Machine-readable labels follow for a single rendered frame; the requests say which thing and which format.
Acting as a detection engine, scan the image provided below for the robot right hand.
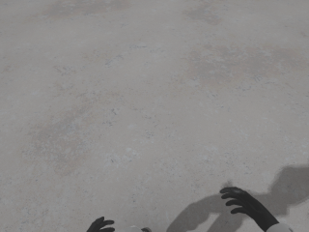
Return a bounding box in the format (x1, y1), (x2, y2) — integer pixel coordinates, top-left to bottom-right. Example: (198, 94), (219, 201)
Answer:
(220, 187), (279, 232)

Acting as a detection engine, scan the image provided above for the robot left hand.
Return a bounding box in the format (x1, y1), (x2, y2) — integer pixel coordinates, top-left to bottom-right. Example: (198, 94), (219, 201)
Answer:
(86, 217), (115, 232)

